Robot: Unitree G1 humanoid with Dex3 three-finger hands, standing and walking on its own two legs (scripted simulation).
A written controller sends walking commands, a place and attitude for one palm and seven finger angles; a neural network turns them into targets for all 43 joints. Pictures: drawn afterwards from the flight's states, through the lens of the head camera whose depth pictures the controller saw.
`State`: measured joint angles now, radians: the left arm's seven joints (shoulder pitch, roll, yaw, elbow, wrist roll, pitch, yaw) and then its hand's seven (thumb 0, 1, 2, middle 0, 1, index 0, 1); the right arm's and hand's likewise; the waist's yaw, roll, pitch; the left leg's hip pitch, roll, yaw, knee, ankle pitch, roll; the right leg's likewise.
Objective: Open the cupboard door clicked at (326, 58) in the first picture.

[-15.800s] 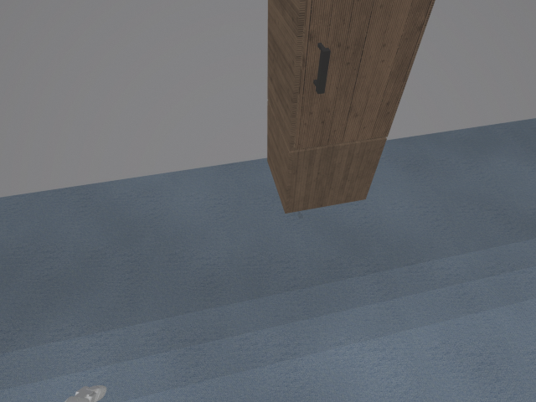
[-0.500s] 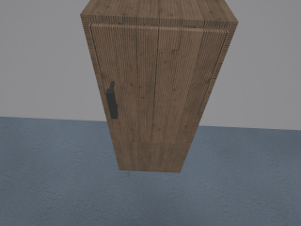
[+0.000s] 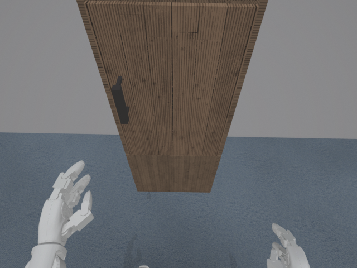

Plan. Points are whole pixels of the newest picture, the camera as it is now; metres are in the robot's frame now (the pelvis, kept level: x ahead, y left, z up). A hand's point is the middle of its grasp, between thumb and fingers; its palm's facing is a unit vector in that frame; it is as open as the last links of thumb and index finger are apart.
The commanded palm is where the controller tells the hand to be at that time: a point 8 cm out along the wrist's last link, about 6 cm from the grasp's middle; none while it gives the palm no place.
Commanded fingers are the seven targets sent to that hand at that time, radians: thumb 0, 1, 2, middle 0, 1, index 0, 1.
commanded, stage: raise the hand with hooked fingers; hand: left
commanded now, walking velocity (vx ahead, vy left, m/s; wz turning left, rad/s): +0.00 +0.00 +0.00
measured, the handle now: (122, 100) +0.56 +0.19 +0.03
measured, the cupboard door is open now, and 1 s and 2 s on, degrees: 0 0 0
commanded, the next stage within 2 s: move the hooked fingers beside the handle in 1.84 s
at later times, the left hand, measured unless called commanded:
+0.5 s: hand (76, 222) +0.22 +0.23 +0.00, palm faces +0.00 -1.00 -0.05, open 10.6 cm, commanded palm +0.18 +0.28 +0.01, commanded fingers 0.00 -0.01 0.51 -0.27 -0.88 -0.27 -0.88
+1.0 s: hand (53, 203) +0.24 +0.27 +0.03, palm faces +0.03 -1.00 -0.06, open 13.5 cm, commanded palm +0.22 +0.32 +0.04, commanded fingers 0.00 -0.50 0.30 -0.30 -1.20 -0.30 -1.20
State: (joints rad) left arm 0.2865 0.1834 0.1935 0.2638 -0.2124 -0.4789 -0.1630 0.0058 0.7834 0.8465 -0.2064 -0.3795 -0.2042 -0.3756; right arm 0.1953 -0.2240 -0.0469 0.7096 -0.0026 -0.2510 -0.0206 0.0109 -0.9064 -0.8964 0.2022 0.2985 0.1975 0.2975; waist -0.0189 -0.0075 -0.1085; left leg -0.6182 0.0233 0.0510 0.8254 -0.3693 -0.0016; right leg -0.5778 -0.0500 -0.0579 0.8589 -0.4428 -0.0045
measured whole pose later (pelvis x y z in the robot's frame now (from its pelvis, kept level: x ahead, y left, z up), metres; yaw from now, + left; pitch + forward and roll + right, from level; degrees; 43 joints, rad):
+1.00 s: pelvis -0.01 +0.02 -0.02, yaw +0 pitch +12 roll -3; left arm 0.15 0.35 0.34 0.23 -0.33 -0.33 -0.41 -0.01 -0.37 0.36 -0.29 -1.12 -0.29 -1.11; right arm 0.24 -0.26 0.03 0.55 0.03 -0.22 -0.07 0.01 -0.90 -0.90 0.20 0.30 0.20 0.30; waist 0.00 0.02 -0.11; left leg -0.78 0.04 0.01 1.02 -0.44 0.03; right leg -0.68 -0.03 -0.09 0.96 -0.47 0.02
